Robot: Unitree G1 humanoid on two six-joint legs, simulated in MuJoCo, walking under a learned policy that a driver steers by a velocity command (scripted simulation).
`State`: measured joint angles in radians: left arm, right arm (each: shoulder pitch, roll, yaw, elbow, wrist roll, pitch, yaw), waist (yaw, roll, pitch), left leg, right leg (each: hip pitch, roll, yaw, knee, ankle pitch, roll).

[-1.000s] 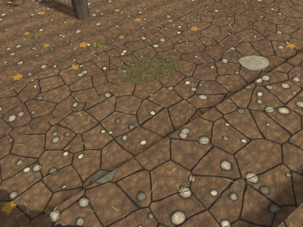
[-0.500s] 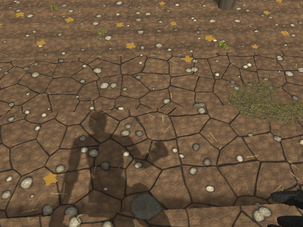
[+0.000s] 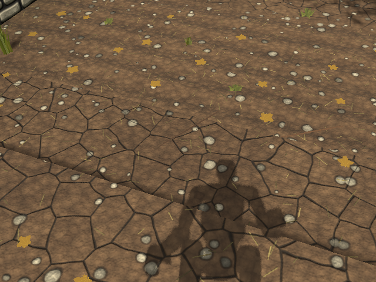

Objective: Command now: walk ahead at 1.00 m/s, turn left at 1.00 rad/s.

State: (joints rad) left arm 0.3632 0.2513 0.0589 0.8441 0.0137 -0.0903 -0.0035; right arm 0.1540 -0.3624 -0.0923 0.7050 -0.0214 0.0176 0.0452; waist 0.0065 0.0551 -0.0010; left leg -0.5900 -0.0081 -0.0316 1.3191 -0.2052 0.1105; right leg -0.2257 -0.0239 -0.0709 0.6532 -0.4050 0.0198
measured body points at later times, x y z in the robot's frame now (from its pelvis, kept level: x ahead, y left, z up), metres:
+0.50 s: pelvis +0.38 -0.01 -0.17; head +0.49 +0.00 +0.26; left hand +0.42 +0.27 -0.28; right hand +0.52 -0.24 -0.33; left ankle +0.39 +0.00 -0.89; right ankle +0.54 -0.14 -0.82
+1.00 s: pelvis +0.49 -0.04 -0.16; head +0.48 -0.02 +0.29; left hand +0.40 +0.23 -0.28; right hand +0.76 -0.15 -0.26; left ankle +0.43 +0.03 -0.89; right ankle +0.67 -0.07 -0.88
